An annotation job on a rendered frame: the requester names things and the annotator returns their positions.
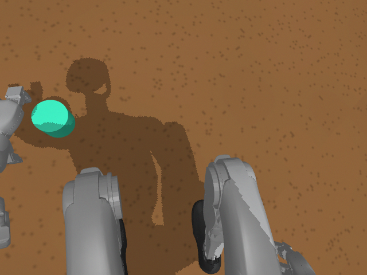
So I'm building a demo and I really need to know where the tin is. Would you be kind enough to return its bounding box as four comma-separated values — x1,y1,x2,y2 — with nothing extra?
32,100,75,138

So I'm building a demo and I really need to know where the right robot hand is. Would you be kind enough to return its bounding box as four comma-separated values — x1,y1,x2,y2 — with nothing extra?
274,241,316,275

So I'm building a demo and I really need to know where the left robot arm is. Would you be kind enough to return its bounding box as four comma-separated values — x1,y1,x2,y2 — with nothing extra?
0,134,11,249

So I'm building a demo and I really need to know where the left robot hand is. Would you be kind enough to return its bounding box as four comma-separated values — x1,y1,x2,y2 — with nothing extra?
0,86,32,164

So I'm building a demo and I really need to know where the right robot foot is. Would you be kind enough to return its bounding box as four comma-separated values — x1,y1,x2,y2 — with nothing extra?
192,199,221,274

